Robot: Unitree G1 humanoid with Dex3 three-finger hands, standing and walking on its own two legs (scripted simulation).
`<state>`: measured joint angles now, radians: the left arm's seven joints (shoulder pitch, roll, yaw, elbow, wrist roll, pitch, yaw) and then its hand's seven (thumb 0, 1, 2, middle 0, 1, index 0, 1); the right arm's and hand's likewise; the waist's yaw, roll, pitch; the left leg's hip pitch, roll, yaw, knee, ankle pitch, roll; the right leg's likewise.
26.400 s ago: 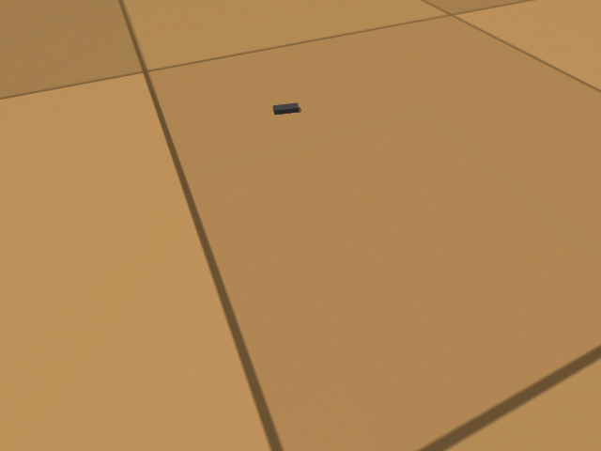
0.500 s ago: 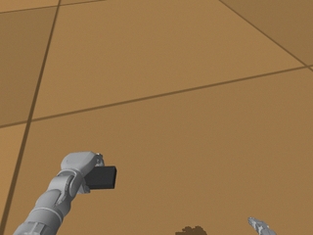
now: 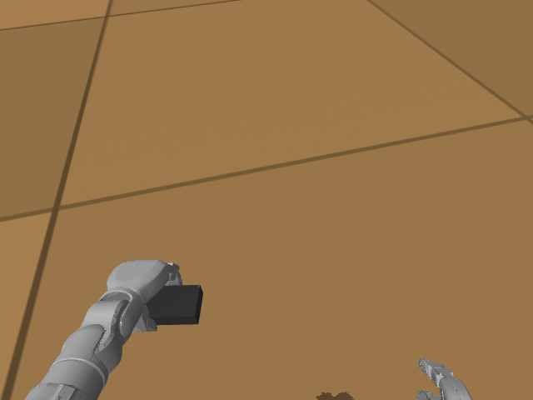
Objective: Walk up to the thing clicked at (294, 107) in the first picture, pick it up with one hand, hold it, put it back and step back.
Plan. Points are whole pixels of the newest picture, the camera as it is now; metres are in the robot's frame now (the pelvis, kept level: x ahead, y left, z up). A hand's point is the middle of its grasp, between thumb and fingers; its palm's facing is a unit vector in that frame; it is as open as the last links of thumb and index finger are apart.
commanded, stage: hold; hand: left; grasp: from above
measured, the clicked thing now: (156, 305) +0.30 +0.22 -0.08
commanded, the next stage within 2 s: crouch in 0.44 s
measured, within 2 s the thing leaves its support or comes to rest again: neither
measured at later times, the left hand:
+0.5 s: hand (145, 306) +0.29 +0.22 -0.05, palm faces -0.47 -0.04 -0.88, open 9.1 cm
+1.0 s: hand (161, 322) +0.30 +0.23 -0.15, palm faces -0.46 +0.04 -0.89, open 8.9 cm
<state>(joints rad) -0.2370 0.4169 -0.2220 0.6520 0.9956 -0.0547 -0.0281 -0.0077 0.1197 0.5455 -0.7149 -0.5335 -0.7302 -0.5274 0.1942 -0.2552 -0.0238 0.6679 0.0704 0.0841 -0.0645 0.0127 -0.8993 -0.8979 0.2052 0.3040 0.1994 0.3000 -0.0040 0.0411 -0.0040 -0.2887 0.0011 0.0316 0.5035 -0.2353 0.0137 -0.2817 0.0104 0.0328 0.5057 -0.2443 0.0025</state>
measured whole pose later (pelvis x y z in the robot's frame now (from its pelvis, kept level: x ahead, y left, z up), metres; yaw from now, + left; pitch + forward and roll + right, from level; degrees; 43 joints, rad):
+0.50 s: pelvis +0.00 +0.00 +0.00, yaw +0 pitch +1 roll +0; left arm -0.23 0.42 -0.22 0.66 1.00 -0.06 -0.01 -0.01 0.11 0.55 -0.72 -0.53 -0.74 -0.52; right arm 0.20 -0.25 -0.03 0.67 0.07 0.10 -0.06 0.01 -0.90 -0.90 0.21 0.30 0.20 0.30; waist -0.01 0.04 0.00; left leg -0.28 0.00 0.03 0.49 -0.23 0.01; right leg -0.27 0.01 0.03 0.49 -0.24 0.00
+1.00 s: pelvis -0.02 +0.00 -0.05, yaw +1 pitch +13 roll -1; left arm -0.43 0.38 -0.20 1.03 1.16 -0.11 0.27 0.00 0.14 0.46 -0.78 -0.44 -0.80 -0.43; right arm 0.22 -0.26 -0.06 0.69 0.01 0.06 -0.01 0.01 -0.89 -0.90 0.21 0.30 0.20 0.30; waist -0.05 0.00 -0.09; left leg -0.77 0.00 0.00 0.92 -0.38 0.02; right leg -0.74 0.01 0.00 0.89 -0.39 0.01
